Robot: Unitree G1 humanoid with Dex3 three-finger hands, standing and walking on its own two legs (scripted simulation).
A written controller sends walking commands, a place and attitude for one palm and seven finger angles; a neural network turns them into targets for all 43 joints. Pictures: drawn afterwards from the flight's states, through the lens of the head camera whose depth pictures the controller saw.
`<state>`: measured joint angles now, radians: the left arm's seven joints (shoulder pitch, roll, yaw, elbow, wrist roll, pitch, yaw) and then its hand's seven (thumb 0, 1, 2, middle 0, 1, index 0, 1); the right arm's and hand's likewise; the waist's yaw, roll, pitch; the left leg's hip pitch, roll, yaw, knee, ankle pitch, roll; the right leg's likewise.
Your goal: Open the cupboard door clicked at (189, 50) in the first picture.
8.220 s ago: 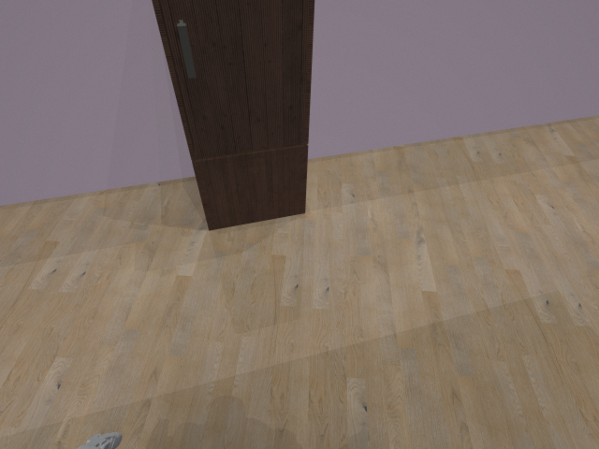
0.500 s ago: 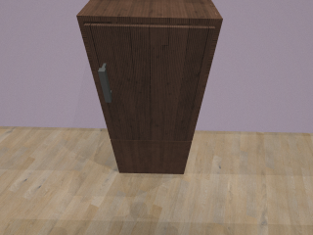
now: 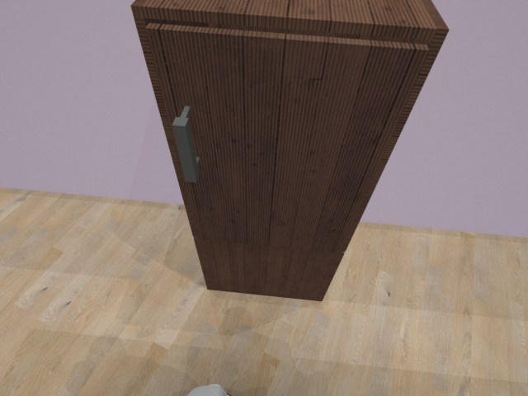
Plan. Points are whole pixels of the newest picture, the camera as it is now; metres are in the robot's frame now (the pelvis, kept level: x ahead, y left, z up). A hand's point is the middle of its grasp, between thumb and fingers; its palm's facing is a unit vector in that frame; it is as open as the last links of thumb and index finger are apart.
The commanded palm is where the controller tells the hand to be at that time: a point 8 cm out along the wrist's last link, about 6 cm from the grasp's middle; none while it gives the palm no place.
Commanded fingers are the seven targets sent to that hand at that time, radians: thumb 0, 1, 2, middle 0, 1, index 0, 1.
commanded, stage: come to a stop and stand still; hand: left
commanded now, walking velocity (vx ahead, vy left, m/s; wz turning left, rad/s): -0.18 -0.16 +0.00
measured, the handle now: (189, 145) +0.52 +0.20 +0.06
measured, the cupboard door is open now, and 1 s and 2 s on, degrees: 0 0 0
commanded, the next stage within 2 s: none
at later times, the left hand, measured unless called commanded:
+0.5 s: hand out of the picture -0.01 +0.15 -0.15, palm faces +0.00 -0.98 -0.22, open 7.4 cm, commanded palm none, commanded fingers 0.00 0.90 0.90 -0.20 -0.30 -0.20 -0.30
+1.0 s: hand out of the picture -0.02 +0.21 -0.17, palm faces -0.01 -0.98 -0.21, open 7.4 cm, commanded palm none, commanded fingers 0.00 0.90 0.90 -0.20 -0.30 -0.20 -0.30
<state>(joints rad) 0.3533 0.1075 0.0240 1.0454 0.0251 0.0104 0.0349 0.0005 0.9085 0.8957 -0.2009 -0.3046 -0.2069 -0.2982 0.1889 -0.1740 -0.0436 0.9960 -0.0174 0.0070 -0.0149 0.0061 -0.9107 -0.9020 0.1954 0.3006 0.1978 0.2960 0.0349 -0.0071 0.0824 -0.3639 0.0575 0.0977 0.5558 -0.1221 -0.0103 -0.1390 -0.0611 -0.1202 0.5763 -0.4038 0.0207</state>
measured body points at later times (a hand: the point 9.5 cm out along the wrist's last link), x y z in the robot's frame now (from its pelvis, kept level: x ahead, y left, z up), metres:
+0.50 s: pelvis -0.03 -0.03 +0.01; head -0.02 -0.05 +0.46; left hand -0.01 +0.20 -0.13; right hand -0.01 -0.27 -0.15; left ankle -0.01 +0.11 -0.69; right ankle -0.07 -0.13 -0.73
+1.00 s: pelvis -0.04 +0.03 +0.00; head -0.04 +0.04 +0.45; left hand -0.02 +0.27 -0.15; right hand +0.00 -0.20 -0.14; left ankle -0.03 +0.10 -0.73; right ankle -0.07 -0.13 -0.73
